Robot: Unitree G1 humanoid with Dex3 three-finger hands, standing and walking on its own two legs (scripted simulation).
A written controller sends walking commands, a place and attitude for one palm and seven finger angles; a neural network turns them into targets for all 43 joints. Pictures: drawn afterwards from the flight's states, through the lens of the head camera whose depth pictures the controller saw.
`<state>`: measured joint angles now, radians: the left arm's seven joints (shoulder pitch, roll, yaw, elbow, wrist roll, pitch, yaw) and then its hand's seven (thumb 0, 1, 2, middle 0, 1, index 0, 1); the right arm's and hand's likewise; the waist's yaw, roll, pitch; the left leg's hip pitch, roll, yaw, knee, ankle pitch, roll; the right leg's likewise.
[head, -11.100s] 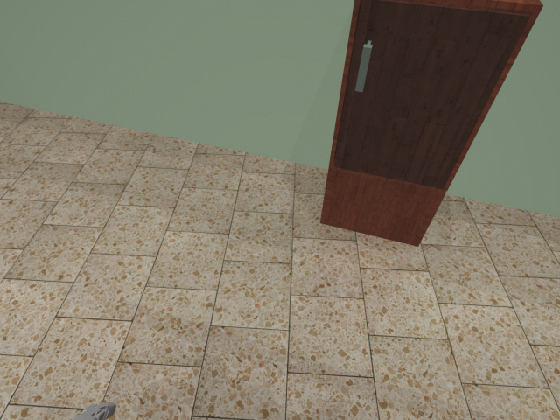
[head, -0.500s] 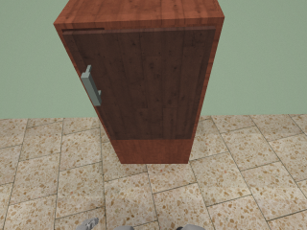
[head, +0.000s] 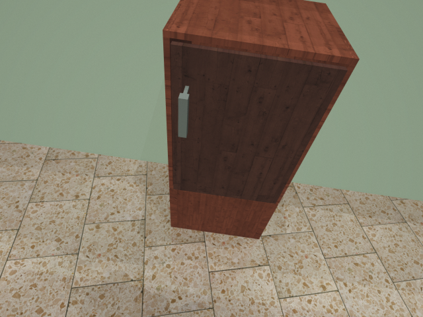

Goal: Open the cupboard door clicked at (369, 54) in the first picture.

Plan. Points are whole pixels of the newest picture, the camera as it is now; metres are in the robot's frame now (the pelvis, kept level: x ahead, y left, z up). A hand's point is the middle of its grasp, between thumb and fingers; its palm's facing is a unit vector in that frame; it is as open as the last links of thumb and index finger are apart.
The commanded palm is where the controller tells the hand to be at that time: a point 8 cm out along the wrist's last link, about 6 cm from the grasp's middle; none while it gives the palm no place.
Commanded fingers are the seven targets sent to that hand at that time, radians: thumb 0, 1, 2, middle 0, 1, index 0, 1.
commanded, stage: come to a stop and stand still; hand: left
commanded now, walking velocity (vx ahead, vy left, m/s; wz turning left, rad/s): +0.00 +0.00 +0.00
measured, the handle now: (184, 111) +0.61 +0.13 +0.03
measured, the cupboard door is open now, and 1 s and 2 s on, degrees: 0 0 0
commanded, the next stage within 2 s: look again from close up in 0.74 s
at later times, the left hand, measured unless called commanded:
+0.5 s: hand out of the picture -0.04 +0.16 -0.18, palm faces +0.00 -0.98 -0.19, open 7.3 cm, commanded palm none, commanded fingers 0.00 0.90 0.90 -0.20 -0.30 -0.20 -0.30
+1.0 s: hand out of the picture -0.07 +0.15 -0.18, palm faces +0.01 -0.99 -0.17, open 7.4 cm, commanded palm none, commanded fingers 0.00 0.90 0.90 -0.20 -0.30 -0.20 -0.30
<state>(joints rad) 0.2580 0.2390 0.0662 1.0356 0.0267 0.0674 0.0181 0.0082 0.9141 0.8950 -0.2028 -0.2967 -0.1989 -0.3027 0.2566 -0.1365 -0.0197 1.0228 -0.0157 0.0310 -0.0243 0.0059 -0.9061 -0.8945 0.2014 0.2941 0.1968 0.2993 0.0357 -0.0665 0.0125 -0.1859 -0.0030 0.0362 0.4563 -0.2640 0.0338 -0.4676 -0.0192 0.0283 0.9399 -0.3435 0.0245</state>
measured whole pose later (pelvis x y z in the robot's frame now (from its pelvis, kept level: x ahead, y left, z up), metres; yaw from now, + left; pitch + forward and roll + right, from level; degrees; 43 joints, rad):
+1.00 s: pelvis -0.05 +0.00 -0.01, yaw +0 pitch -1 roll -1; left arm 0.36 0.10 -0.01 1.12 0.02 -0.03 0.04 0.01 0.91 0.89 -0.21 -0.30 -0.20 -0.30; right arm 0.32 -0.14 -0.01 1.08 -0.02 -0.01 -0.02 0.01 -0.91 -0.89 0.20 0.29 0.20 0.30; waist -0.02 0.04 0.01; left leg -0.30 0.01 0.03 0.56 -0.24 0.03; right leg -0.19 0.02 -0.06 0.51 -0.31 -0.03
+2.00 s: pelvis +0.06 -0.02 -0.01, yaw -2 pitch +1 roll +0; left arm 0.49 0.12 0.01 1.14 0.03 -0.05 0.03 0.01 0.91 0.89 -0.20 -0.30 -0.20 -0.30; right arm 0.17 -0.16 -0.03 1.03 -0.01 -0.02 -0.01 0.01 -0.92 -0.89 0.20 0.29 0.20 0.30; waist 0.04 -0.04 0.04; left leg -0.48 0.03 0.11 0.78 -0.33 0.02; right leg -0.03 0.03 -0.05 0.42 -0.41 -0.05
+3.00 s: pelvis +0.03 -0.08 -0.01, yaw -2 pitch +0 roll +1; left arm 0.32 0.16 0.01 1.02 0.02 0.01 0.02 0.01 0.91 0.89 -0.21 -0.30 -0.20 -0.30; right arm 0.34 -0.15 -0.02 1.01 -0.01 0.00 -0.02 0.01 -0.91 -0.89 0.20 0.29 0.20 0.30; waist 0.00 0.00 0.01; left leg -0.24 0.01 0.01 0.53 -0.28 -0.01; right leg -0.30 0.01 -0.03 0.58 -0.28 -0.04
